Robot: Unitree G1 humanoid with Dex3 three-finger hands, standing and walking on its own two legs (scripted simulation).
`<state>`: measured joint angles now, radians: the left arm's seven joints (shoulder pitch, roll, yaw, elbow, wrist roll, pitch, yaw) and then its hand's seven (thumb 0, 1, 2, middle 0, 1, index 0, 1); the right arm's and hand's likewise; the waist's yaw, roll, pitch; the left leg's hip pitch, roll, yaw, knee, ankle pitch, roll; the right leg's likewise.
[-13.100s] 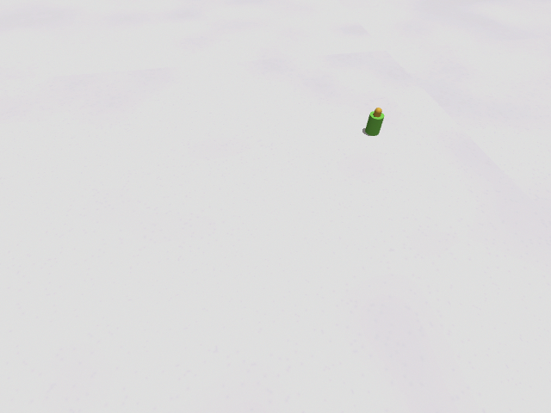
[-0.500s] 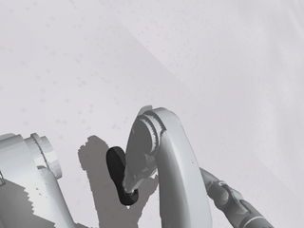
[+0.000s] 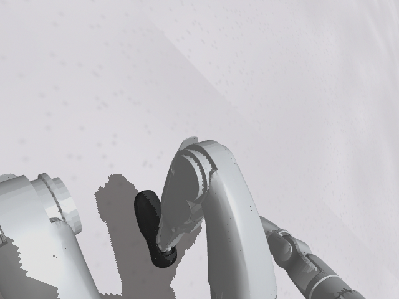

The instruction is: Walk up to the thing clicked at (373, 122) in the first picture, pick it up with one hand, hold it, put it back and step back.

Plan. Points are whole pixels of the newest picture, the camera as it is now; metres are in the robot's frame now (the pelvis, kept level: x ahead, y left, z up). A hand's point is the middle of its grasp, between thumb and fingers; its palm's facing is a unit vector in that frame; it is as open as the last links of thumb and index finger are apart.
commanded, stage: close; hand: left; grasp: from the side
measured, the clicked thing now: out of the picture +0.45 +0.27 -0.20
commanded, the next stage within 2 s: settle in 0.32 s
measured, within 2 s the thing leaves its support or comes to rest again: leaves its support in 0.80 s
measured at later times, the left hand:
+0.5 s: hand out of the picture +0.43 +0.27 -0.18, palm faces +0.27 -0.96 -0.03, open 9.4 cm
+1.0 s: hand out of the picture +0.42 +0.27 -0.13, palm faces +0.25 -0.97 -0.03, open 9.7 cm
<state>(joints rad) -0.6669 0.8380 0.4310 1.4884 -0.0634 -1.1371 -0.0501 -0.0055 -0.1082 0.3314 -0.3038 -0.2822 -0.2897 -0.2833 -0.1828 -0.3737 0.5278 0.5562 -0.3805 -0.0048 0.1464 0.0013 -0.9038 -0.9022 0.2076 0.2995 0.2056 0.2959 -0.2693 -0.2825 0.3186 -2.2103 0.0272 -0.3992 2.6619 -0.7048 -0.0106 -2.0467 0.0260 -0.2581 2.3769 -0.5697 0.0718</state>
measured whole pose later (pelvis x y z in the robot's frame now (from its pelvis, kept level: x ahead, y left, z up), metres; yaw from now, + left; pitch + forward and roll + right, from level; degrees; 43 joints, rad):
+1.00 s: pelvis +0.00 +0.00 +0.01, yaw +1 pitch +15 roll -17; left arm -0.58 0.71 0.37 1.14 -0.05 -0.95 -0.02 -0.01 -0.43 0.95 -0.58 -0.95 -0.86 -1.05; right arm -0.10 -0.35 0.41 0.58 -0.32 0.02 0.16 0.00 -0.93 -0.91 0.21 0.30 0.21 0.30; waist -0.22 -0.22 0.24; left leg -2.22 0.03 -0.36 2.61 -0.70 -0.01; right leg -2.06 0.01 -0.24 2.35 -0.58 0.06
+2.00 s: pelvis +0.03 -0.02 +0.08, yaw +11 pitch +32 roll -6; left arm -0.57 0.41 0.35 0.83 -0.12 -0.58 -0.21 -0.01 -0.49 1.01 -0.61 -0.93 -0.87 -1.08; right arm 0.06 -0.30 0.06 0.64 -0.08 0.04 0.06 0.01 -0.92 -0.91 0.20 0.30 0.20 0.30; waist -0.13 -0.01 -0.09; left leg -2.18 0.04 -0.12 2.32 -0.70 -0.02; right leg -2.13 -0.05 -0.07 2.24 -0.67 0.00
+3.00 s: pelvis +0.03 -0.02 +0.14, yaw +13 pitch +33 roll -3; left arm -0.44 0.33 0.31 0.63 -0.17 -0.47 -0.22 -0.01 -0.52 1.05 -0.61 -0.95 -0.86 -1.10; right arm 0.12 -0.27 0.01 0.61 -0.01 -0.02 0.02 0.01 -0.94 -0.91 0.21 0.30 0.20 0.30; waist -0.09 0.01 -0.16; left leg -1.99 0.04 -0.07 2.09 -0.68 -0.02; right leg -1.97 -0.06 -0.04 2.05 -0.66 0.00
